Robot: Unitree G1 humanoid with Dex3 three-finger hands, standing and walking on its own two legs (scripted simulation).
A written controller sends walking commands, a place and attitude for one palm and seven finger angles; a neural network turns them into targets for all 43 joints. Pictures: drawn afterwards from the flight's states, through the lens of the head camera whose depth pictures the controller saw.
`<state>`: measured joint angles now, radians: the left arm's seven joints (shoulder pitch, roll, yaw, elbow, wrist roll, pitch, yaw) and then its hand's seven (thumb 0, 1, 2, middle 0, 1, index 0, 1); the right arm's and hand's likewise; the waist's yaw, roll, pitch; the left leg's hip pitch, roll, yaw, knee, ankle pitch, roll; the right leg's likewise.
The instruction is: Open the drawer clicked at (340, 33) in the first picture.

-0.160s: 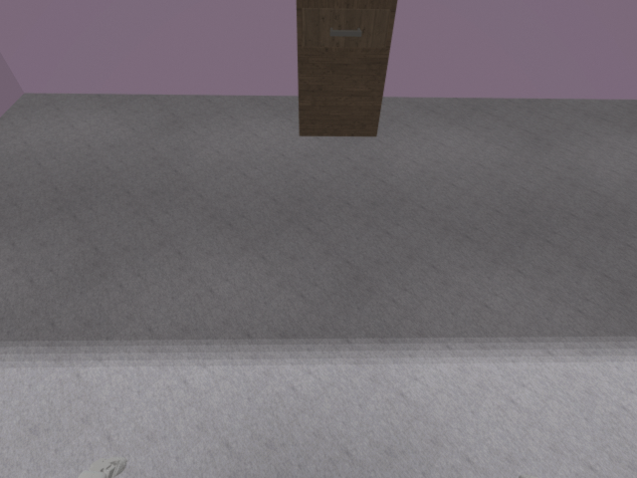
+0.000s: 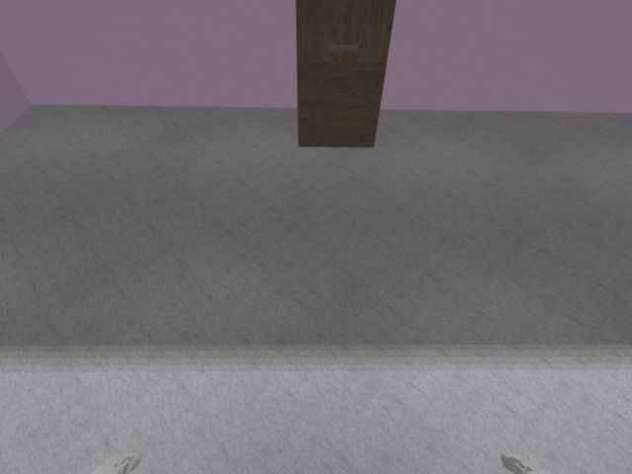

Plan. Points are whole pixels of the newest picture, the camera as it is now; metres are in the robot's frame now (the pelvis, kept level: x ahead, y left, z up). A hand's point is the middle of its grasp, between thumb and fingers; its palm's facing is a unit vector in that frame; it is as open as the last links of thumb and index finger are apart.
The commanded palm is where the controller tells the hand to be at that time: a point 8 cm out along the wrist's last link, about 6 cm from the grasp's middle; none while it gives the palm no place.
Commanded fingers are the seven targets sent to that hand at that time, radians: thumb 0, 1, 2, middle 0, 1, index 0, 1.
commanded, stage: stand and wait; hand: left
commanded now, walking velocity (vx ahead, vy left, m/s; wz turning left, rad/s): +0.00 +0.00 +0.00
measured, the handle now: (343, 46) +1.91 -0.01 -0.20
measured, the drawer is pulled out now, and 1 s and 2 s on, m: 0.00 0.00 0.00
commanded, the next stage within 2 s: look at it before walking up in 0.68 s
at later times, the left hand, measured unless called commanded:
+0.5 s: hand out of the picture +0.04 +0.23 -0.15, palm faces -0.03 -0.94 -0.34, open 7.4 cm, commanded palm none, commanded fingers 0.00 0.90 0.90 -0.20 -0.30 -0.20 -0.30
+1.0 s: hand out of the picture +0.05 +0.22 -0.15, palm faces -0.04 -0.94 -0.33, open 7.4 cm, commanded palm none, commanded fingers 0.00 0.90 0.90 -0.20 -0.30 -0.20 -0.30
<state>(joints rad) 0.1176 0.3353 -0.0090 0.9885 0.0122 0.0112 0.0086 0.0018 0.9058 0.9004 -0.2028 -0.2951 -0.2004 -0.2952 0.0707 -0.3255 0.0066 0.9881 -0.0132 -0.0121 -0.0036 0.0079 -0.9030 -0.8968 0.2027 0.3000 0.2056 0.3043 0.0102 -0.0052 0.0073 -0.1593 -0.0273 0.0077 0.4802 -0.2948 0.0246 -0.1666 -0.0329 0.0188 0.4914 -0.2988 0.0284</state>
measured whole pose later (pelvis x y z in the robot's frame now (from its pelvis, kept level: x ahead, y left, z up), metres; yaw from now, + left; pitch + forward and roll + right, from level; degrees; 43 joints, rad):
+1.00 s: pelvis -0.03 -0.02 +0.01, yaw -1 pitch -2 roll +0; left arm 0.14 0.33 -0.01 1.08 0.01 0.00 0.00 0.00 0.91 0.90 -0.20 -0.30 -0.20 -0.30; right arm 0.12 -0.33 0.00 1.11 -0.01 -0.01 0.00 0.01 -0.90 -0.90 0.20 0.30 0.21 0.30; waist 0.00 0.00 0.03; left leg -0.15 0.01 0.01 0.39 -0.20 -0.01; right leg -0.17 0.00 0.02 0.40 -0.21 0.00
